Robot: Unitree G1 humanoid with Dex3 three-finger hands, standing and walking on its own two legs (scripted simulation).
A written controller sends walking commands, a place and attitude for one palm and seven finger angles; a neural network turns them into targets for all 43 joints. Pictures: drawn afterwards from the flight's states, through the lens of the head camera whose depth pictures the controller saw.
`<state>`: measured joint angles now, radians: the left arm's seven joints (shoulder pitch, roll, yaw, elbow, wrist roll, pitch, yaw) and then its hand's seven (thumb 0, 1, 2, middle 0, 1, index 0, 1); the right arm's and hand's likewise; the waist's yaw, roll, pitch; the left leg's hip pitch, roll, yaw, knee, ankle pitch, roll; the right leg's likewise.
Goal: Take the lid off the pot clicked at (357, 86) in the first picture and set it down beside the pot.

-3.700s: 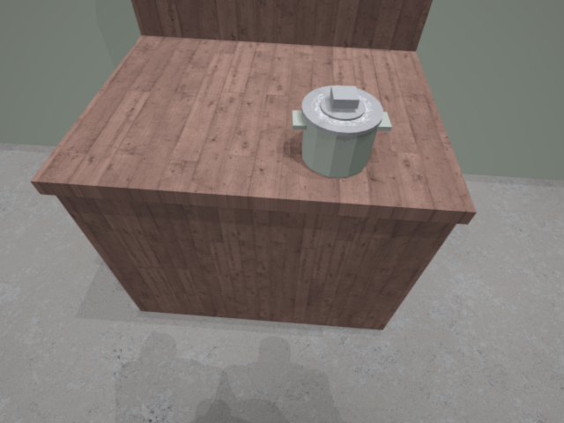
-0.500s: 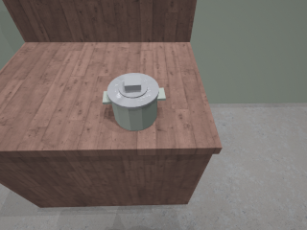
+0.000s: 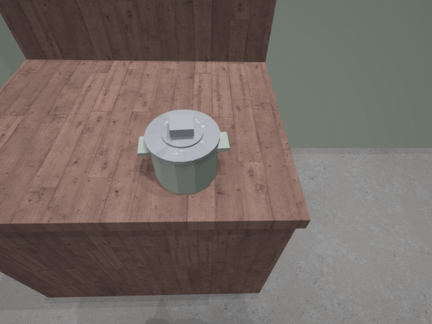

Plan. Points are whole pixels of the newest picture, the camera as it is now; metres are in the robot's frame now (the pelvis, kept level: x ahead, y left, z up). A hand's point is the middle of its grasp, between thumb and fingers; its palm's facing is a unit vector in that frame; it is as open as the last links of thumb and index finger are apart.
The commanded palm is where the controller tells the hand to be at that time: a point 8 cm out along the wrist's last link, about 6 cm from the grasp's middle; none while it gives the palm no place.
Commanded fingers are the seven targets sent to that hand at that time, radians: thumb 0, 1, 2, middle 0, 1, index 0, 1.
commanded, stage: come to a stop and stand still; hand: left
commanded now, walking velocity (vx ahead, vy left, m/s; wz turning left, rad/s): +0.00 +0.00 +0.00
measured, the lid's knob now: (181, 125) +0.47 +0.11 +0.11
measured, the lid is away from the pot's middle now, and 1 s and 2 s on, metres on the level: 0.00 0.00 0.00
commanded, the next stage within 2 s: look again from close up in 0.08 s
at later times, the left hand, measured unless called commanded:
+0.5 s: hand out of the picture +0.00 +0.15 -0.17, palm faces +0.02 -0.98 -0.19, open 7.4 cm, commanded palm none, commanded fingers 0.00 0.90 0.90 -0.20 -0.30 -0.20 -0.30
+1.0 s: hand out of the picture +0.02 +0.16 -0.16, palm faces +0.07 -0.97 -0.22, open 7.3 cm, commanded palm +0.09 +0.20 -0.06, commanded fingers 0.00 0.90 0.90 -0.38 -0.49 -0.38 -0.49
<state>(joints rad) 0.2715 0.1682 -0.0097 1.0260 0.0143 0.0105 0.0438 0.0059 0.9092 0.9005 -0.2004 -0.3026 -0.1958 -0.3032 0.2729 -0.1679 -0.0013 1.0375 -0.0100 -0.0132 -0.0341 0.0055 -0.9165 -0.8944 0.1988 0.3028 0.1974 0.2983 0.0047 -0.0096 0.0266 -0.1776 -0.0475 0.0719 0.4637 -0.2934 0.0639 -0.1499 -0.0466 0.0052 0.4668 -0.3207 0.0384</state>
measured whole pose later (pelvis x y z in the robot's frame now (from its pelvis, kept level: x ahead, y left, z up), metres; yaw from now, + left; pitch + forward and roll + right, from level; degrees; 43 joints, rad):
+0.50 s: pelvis +0.01 -0.02 +0.00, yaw +0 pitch +0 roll +0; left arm 0.31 0.16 -0.02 1.06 0.01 -0.01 0.04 0.01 0.91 0.90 -0.20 -0.30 -0.20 -0.30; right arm 0.27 -0.16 0.00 1.09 -0.01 -0.01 -0.03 0.00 -0.92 -0.89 0.20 0.30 0.20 0.30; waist 0.01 -0.02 0.03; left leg -0.15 -0.02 0.06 0.43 -0.28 0.03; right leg -0.12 -0.02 -0.01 0.42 -0.31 0.01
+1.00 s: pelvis +0.00 -0.02 +0.00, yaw +1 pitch +0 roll +0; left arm 0.38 0.17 -0.02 0.82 -0.01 0.04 0.08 0.03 0.94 0.90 -0.21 -0.31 -0.20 -0.31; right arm 0.33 -0.15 0.01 1.04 0.02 -0.07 -0.04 0.01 -0.93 -0.89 0.20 0.30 0.20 0.30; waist 0.02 -0.01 0.04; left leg -0.17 -0.01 0.05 0.45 -0.28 0.03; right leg -0.13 -0.01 -0.02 0.43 -0.30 0.01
